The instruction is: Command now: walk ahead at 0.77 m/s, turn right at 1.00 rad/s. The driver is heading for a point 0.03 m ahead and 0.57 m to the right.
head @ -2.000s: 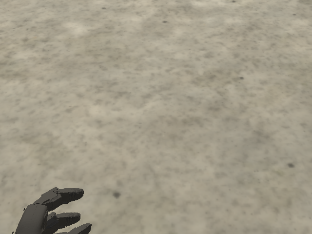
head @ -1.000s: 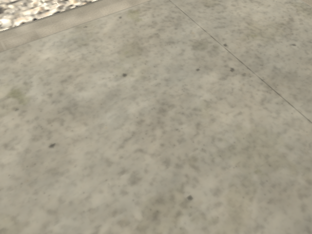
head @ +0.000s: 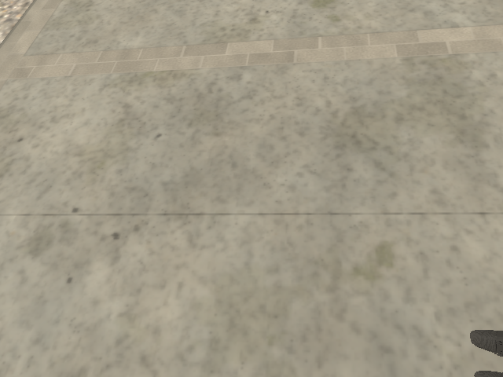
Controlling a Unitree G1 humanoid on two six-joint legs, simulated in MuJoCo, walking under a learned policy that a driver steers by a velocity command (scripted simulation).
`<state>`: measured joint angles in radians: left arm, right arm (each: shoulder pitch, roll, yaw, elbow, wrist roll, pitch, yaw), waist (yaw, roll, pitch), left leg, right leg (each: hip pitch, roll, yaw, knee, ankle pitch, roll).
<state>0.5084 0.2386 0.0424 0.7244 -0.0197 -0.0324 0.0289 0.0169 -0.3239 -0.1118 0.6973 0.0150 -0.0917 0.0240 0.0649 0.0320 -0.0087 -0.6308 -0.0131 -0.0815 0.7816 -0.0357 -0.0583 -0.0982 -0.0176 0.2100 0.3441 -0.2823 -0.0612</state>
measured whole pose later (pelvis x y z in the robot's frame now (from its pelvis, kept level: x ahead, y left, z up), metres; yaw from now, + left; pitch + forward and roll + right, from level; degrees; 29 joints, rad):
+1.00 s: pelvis +0.71 -0.27 -0.03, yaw -58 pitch +1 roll +1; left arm 0.44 0.26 0.07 0.73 -0.04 -0.06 0.01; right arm -0.07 -0.28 -0.02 0.54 0.02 -0.13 0.02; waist 0.12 0.05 0.06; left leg -0.63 0.04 -0.15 0.52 0.08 -0.08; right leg 0.03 0.12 0.29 0.44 -0.45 -0.11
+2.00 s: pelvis +1.00 -0.86 -0.03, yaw -91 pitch +2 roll -1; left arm 0.24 0.33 0.09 0.76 -0.02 0.02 0.03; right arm 0.05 -0.28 -0.01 0.68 -0.02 -0.02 -0.03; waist 0.06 0.01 0.03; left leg -0.42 -0.01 -0.07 0.53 -0.15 -0.01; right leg -0.36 0.13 0.16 0.69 -0.41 -0.03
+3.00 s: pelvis +0.69 -1.20 -0.04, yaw -147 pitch +3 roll +3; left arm 0.34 0.30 0.08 0.72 -0.04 0.01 0.03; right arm -0.06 -0.27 -0.06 0.59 -0.03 -0.09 0.02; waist 0.09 -0.01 0.13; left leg -0.51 -0.02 0.05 0.55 -0.09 -0.01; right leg -0.28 0.04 0.18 1.31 -0.57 0.04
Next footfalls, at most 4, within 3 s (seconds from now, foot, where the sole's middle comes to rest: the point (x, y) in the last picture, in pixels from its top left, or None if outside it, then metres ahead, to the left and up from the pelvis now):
0.20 left None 0.26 0.16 -0.79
0.64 right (406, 352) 0.57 -0.23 -0.79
1.06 left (443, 216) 1.00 -0.41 -0.79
1.54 right None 0.89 -0.90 -0.79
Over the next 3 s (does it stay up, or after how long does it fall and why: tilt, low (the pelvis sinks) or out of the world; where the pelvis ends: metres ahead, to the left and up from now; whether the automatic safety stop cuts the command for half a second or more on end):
stays up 0.69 -1.20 -0.04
